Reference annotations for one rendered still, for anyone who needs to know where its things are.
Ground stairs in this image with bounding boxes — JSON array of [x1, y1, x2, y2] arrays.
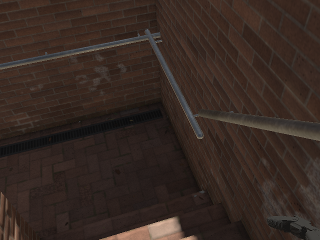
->
[[40, 189, 251, 240]]

